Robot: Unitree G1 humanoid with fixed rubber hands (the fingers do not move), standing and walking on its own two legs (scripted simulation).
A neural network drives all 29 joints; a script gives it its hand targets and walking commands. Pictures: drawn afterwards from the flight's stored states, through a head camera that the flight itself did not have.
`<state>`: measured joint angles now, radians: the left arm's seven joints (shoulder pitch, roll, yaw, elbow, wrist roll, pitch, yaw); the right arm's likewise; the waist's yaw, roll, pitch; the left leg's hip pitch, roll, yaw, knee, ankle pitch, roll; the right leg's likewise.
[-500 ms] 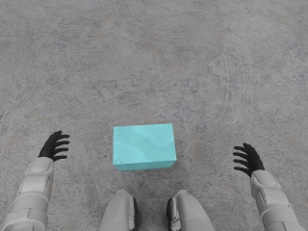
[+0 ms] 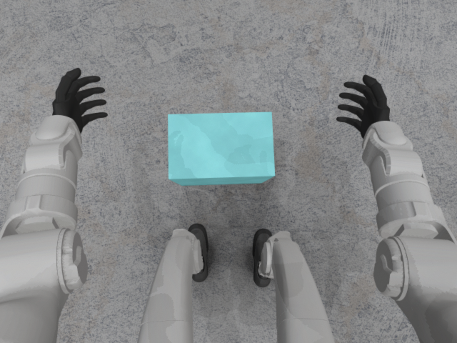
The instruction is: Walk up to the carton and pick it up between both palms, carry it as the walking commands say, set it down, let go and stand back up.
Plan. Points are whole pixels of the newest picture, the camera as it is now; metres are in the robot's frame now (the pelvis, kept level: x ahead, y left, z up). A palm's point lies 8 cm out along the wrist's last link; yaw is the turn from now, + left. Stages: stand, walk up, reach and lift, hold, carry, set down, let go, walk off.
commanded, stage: reach and lift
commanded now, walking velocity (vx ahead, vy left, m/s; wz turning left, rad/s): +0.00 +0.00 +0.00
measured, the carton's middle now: (221, 153) +0.48 +0.03 -0.54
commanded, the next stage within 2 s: none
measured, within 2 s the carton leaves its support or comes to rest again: neither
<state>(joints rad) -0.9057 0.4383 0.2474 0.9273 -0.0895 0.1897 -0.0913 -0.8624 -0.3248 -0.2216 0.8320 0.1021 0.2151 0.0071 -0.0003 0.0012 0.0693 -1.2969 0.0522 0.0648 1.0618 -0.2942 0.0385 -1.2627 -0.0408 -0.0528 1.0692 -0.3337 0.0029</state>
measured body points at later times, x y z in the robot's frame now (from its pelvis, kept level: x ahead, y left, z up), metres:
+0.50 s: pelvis +0.01 +0.00 -0.04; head +0.31 +0.01 +0.29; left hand +0.52 +0.27 -0.14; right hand +0.52 -0.22 -0.15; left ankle +0.10 +0.11 -0.64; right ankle +0.08 -0.13 -0.64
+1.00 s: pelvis -0.02 +0.00 -0.19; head +0.31 +0.01 +0.11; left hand +0.51 +0.27 -0.31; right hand +0.52 -0.22 -0.31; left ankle +0.10 +0.11 -0.64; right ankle +0.08 -0.13 -0.64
